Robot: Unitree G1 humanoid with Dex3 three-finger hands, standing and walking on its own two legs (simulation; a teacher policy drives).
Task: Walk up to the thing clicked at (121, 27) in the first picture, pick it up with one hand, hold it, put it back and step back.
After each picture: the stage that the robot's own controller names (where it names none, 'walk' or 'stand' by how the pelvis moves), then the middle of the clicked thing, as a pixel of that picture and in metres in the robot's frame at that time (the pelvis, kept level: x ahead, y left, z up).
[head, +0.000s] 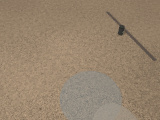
stand; (121, 30) +1.62 -0.49 -0.72
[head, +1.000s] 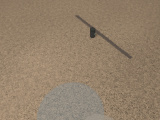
walk; (92, 32) +1.54 -0.03 -0.70
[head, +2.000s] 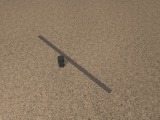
walk; (61, 61) +1.01 +0.26 -0.71
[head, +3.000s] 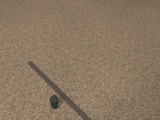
walk; (54, 102) +0.58 +0.21 -0.70
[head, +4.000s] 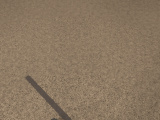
stand; out of the picture +0.38 +0.20 -0.70
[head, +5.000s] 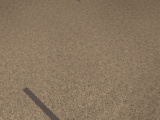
stand; out of the picture +0.36 +0.21 -0.72
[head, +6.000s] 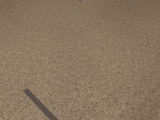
stand; out of the picture +0.34 +0.21 -0.73
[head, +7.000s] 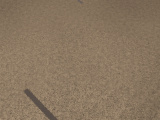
stand; out of the picture +0.34 +0.21 -0.73
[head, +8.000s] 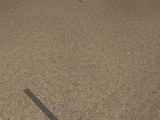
go down; out of the picture +0.34 +0.20 -0.73
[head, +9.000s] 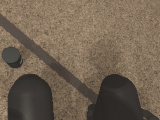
go down; (13, 58) +0.42 +0.25 -0.30
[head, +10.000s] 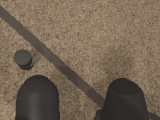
approach; (24, 60) +0.42 +0.25 -0.29
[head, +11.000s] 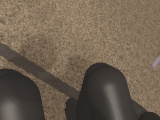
close in; out of the picture +0.39 +0.28 -0.22
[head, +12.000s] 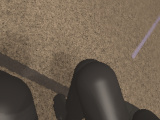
close; out of the picture +0.39 +0.29 -0.22
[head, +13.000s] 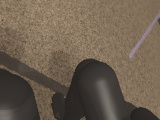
lift; out of the picture +0.39 +0.29 -0.22
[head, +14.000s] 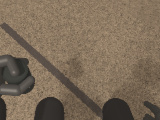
lift; (20, 78) +0.33 +0.21 -0.02
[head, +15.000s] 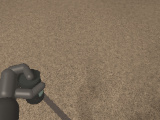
hold; (32, 87) +0.33 +0.18 -0.01
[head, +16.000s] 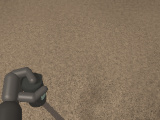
hold; (34, 90) +0.32 +0.17 +0.00
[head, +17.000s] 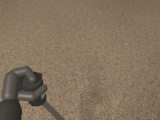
hold; (34, 89) +0.33 +0.17 +0.00
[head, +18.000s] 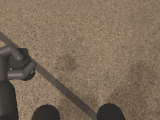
crouch; (22, 66) +0.40 +0.20 -0.07
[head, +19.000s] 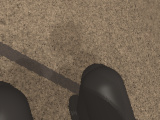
lower; out of the picture +0.44 +0.30 -0.17
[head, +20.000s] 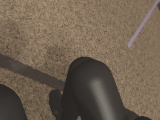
lower; out of the picture +0.43 +0.31 -0.22
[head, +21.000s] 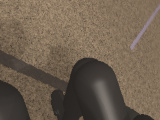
lower; out of the picture +0.42 +0.31 -0.22
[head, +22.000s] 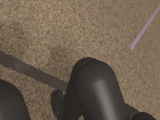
lower; out of the picture +0.41 +0.31 -0.22
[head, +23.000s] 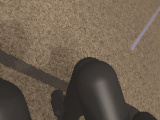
lower; out of the picture +0.41 +0.31 -0.22
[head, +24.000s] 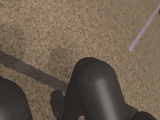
withdraw; out of the picture +0.41 +0.30 -0.23
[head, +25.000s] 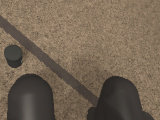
walk; (14, 57) +0.43 +0.26 -0.28
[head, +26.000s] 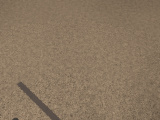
stand; out of the picture +0.37 +0.20 -0.65
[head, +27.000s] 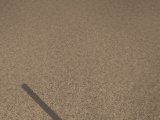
stand; out of the picture +0.39 +0.21 -0.67
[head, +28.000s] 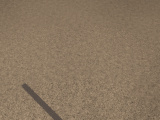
stand; out of the picture +0.38 +0.20 -0.67
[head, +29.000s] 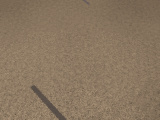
stand; out of the picture +0.40 +0.19 -0.72
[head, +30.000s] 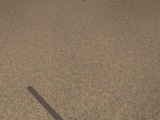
stand; out of the picture +0.37 +0.21 -0.73
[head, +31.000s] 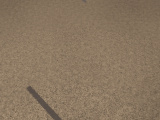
walk; out of the picture +0.37 +0.21 -0.73
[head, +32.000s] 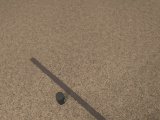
walk; (60, 98) +0.51 +0.21 -0.71
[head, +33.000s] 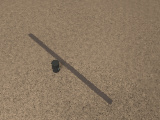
walk; (55, 66) +0.81 +0.20 -0.70
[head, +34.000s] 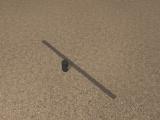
stand; (65, 66) +1.01 +0.20 -0.71
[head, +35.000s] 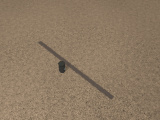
stand; (62, 67) +1.00 +0.21 -0.73
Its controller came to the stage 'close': yes
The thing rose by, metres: 0.70
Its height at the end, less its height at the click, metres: +0.00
